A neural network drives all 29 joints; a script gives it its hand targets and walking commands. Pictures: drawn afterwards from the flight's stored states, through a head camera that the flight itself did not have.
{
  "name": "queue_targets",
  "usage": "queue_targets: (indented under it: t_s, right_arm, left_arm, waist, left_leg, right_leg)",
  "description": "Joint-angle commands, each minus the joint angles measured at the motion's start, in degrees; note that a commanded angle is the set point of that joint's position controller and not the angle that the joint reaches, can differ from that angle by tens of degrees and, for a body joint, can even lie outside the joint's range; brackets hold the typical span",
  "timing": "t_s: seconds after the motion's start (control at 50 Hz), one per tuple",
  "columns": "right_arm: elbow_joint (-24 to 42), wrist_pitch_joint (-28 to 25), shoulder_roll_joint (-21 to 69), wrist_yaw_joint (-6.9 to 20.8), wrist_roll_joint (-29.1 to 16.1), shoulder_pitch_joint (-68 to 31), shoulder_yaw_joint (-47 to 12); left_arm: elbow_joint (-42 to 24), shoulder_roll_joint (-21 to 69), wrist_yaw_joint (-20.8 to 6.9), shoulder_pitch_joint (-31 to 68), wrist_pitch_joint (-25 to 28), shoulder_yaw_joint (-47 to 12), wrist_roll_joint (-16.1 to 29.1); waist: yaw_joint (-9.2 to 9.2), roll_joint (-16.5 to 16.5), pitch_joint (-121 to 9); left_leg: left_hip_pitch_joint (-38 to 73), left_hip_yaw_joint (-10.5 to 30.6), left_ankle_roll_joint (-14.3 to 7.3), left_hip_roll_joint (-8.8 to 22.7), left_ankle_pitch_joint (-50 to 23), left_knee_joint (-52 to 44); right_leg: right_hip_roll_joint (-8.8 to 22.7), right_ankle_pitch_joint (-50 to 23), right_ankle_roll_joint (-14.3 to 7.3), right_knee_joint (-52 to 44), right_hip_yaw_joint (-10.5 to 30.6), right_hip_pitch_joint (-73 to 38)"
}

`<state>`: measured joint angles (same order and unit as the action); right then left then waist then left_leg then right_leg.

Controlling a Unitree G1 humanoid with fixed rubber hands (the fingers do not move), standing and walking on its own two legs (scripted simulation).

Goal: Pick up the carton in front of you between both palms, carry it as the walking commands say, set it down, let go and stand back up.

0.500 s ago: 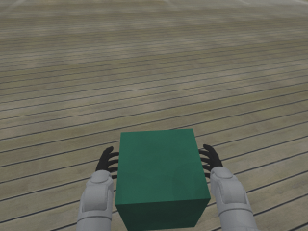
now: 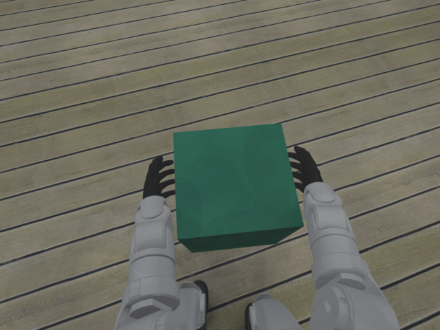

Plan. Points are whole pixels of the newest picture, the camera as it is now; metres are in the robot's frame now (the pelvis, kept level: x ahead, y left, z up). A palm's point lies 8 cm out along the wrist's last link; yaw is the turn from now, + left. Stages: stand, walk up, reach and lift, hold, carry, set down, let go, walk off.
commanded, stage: set down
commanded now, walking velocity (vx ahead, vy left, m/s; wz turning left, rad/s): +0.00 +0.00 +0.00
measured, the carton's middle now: (231, 195) +0.39 +0.00 -0.13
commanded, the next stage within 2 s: none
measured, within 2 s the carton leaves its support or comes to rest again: neither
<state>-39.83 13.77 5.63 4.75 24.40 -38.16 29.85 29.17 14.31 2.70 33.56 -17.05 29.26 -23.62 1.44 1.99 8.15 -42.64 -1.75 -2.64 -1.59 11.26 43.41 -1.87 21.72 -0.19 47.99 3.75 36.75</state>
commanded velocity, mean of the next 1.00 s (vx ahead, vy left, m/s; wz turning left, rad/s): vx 0.00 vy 0.00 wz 0.00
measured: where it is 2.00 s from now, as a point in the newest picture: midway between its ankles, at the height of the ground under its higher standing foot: outside the picture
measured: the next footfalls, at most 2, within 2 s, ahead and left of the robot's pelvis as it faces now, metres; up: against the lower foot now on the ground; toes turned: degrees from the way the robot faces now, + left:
none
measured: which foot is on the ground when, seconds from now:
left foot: down 0.00-1.00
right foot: down 0.00-1.00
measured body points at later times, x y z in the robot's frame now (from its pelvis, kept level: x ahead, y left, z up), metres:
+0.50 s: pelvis -0.01 -0.05 -0.12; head +0.23 -0.02 +0.26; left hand +0.40 +0.17 -0.21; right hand +0.47 -0.13 -0.21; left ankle +0.10 +0.09 -0.70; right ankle +0.02 -0.13 -0.70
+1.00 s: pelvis -0.04 -0.03 -0.24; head +0.28 -0.02 +0.07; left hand +0.43 +0.19 -0.36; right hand +0.52 -0.10 -0.36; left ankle +0.10 +0.09 -0.70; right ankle +0.02 -0.13 -0.70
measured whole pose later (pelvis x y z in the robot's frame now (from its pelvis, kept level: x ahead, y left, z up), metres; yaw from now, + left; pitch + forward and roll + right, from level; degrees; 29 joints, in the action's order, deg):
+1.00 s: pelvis -0.04 -0.03 -0.24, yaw -2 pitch +47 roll +0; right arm -51.6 15.3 -6.6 -3.7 9.7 -71.8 14.7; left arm 30.4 4.0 4.3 58.6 -17.4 35.2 -12.6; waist 7.8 3.9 -1.9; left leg -120.9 1.8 1.7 0.2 22.8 97.1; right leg -6.8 35.9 -1.0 103.9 0.0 114.6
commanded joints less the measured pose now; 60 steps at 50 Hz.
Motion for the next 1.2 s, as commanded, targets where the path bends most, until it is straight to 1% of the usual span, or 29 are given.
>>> queue_targets:
  t_s: [0.0, 0.06, 0.1, 0.14, 0.18, 0.22, 0.26, 0.3, 0.4, 0.5, 0.6, 0.62, 0.64, 0.66, 0.74, 0.86, 1.0, 1.08, 1.18]
  right_arm:
    - [-2.48, -7.41, 37.87, 8.66, -8.71, -25.67, -23.96]
    - [-0.42, -10.15, 40.79, 7.77, -12.88, -28.80, -31.75]
    - [2.34, -10.73, 42.94, 6.56, -15.40, -30.18, -36.22]
    - [4.48, -10.55, 43.92, 5.03, -17.38, -31.14, -39.23]
    - [4.68, -9.47, 44.70, 3.92, -18.17, -31.49, -40.78]
    - [3.13, -7.93, 45.93, 3.31, -17.93, -31.32, -40.32]
    - [0.64, -6.24, 47.50, 3.40, -17.05, -31.69, -38.74]
    - [-1.84, -4.78, 48.80, 3.66, -15.94, -32.58, -36.70]
    - [-5.16, -3.12, 49.33, 3.73, -14.74, -36.85, -33.26]
    - [-5.20, -3.19, 48.30, 2.74, -15.35, -41.45, -33.47]
    - [-3.77, -2.81, 47.06, 1.64, -16.97, -46.42, -35.64]
    - [-3.73, -2.61, 46.65, 1.48, -17.21, -47.22, -36.00]
    - [-3.43, -2.40, 46.48, 1.34, -17.75, -48.45, -36.43]
    - [-3.52, -2.18, 45.88, 1.23, -17.86, -49.30, -36.54]
    - [-3.52, -1.28, 45.00, 1.60, -19.46, -53.57, -37.83]
    - [-6.45, -0.59, 42.07, 2.63, -20.36, -58.65, -37.04]
    - [-11.39, -0.46, 36.95, 3.15, -20.12, -64.56, -34.21]
    - [-13.76, -0.38, 33.96, 3.39, -20.41, -67.91, -33.41]
    - [-15.38, -0.32, 30.82, 3.68, -21.97, -72.07, -34.37]
  left_arm:
    - [2.67, 37.81, -5.61, 25.67, 7.28, -26.38, 7.34]
    - [-0.20, 40.03, -5.32, 29.43, 10.48, -33.69, 10.43]
    - [-3.21, 40.29, -5.22, 31.86, 11.48, -37.87, 12.67]
    - [-5.36, 39.63, -5.39, 33.01, 11.42, -40.50, 14.68]
    - [-5.38, 39.23, -6.21, 32.95, 10.46, -41.03, 15.62]
    - [-4.10, 39.08, -7.38, 32.89, 9.15, -39.79, 15.66]
    - [-2.05, 39.52, -8.95, 33.33, 7.61, -37.71, 15.00]
    - [-0.04, 39.51, -10.47, 34.40, 6.12, -35.13, 14.14]
    - [3.46, 37.85, -13.14, 38.07, 4.02, -29.47, 12.65]
    - [4.62, 36.80, -13.91, 42.05, 3.82, -27.11, 13.21]
    - [3.43, 36.12, -13.82, 47.10, 3.43, -27.36, 15.21]
    - [3.09, 36.06, -13.72, 48.15, 3.22, -27.59, 15.69]
    - [2.59, 35.79, -13.60, 49.42, 3.02, -27.78, 16.19]
    - [2.51, 35.98, -13.46, 50.36, 2.72, -28.07, 16.62]
    - [2.29, 35.50, -12.51, 53.01, 1.66, -27.67, 17.29]
    - [2.32, 34.36, -11.07, 58.01, 0.81, -26.04, 17.48]
    - [1.83, 31.49, -9.83, 65.55, 0.63, -23.83, 17.54]
    - [1.52, 29.48, -9.25, 69.75, 0.68, -22.74, 17.90]
    - [1.18, 26.62, -8.84, 74.40, 1.00, -21.91, 19.04]
  waist:
    - [-0.39, -1.20, -38.36]
    - [1.05, -1.07, -52.21]
    - [2.11, -0.90, -62.06]
    - [2.75, -0.81, -68.94]
    - [3.17, -0.37, -70.96]
    - [3.45, 0.29, -68.89]
    - [3.79, 1.04, -64.95]
    - [4.27, 1.59, -61.55]
    - [6.04, 2.40, -59.51]
    - [7.11, 3.16, -63.73]
    - [7.79, 3.80, -70.49]
    - [7.94, 3.49, -71.33]
    - [7.88, 3.82, -73.08]
    - [7.98, 3.32, -73.38]
    - [9.09, 4.13, -75.55]
    - [10.24, 4.49, -74.27]
    - [10.74, 4.00, -71.26]
    - [11.24, 3.71, -70.35]
    - [12.50, 4.12, -70.03]
  left_leg:
    - [33.31, 10.46, 3.30, -2.62, -14.95, 4.90]
    - [33.33, 9.50, 3.30, -3.03, -22.28, 12.13]
    - [32.22, 7.85, 3.21, -3.76, -25.45, 16.18]
    - [29.04, 6.25, 3.34, -4.57, -26.15, 19.41]
    - [22.46, 4.62, 3.53, -5.13, -23.65, 21.61]
    - [13.49, 3.21, 3.68, -5.60, -18.81, 22.95]
    - [5.02, 2.29, 3.68, -5.86, -13.37, 23.96]
    - [-1.66, 1.75, 3.50, -5.94, -10.03, 25.18]
    - [-13.04, 0.93, 3.33, -5.85, -7.78, 29.60]
    - [-20.21, 0.40, 3.65, -5.67, -8.91, 34.58]
    - [-25.68, -0.47, 4.42, -5.73, -10.07, 39.39]
    - [-27.28, -0.74, 4.69, -5.79, -10.20, 40.33]
    - [-27.25, -0.93, 4.79, -5.76, -10.06, 41.25]
    - [-28.66, -1.12, 5.08, -5.89, -10.13, 42.00]
    - [-27.40, -1.43, 5.36, -5.89, -11.03, 45.12]
    - [-27.60, -1.53, 5.76, -5.62, -10.39, 49.14]
    - [-28.62, -1.50, 6.13, -5.11, -7.90, 53.18]
    - [-28.97, -1.61, 6.30, -4.78, -6.78, 55.48]
    - [-29.41, -2.06, 6.43, -4.19, -6.86, 58.73]
  right_leg:
    - [-5.91, -6.31, -2.68, -1.98, 0.35, 21.66]
    - [-6.94, -8.18, -1.73, 2.99, -0.10, 27.68]
    - [-7.41, -9.84, -1.20, 5.91, -0.29, 28.79]
    - [-7.65, -11.35, -0.65, 8.39, -0.16, 29.13]
    - [-7.74, -12.07, 0.00, 10.40, 0.09, 29.40]
    - [-7.71, -11.54, 0.54, 12.12, 0.48, 29.70]
    - [-7.59, -9.31, 0.79, 13.29, 0.90, 31.36]
    - [-7.60, -7.58, 0.85, 14.35, 1.18, 33.82]
    - [-7.64, -7.29, 0.90, 18.38, 1.58, 38.55]
    - [-7.96, -9.89, 1.10, 23.69, 1.38, 40.68]
    - [-8.58, -12.09, 1.35, 29.30, 0.64, 40.47]
    - [-8.57, -12.69, 1.30, 30.37, 0.60, 40.09]
    - [-8.83, -11.81, 1.35, 31.29, 0.22, 40.65]
    - [-8.82, -12.17, 1.28, 32.38, 0.01, 40.61]
    - [-9.64, -8.95, 1.16, 36.04, -1.69, 46.42]
    - [-10.08, -4.32, 0.70, 40.73, -3.08, 55.50]
    - [-10.08, 1.17, 0.06, 45.58, -4.00, 64.48]
    - [-9.85, 3.39, -0.27, 48.31, -4.30, 67.97]
    - [-9.38, 4.22, -0.37, 51.97, -4.63, 69.51]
